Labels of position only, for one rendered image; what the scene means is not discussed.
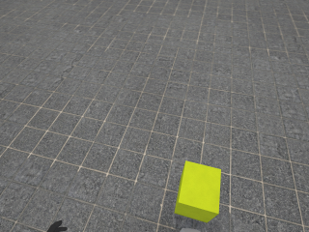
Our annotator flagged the robot left hand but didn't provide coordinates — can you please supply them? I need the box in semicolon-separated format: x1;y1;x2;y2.
46;220;68;232

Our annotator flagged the carton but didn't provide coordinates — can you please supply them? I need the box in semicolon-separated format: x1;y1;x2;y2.
174;160;221;223

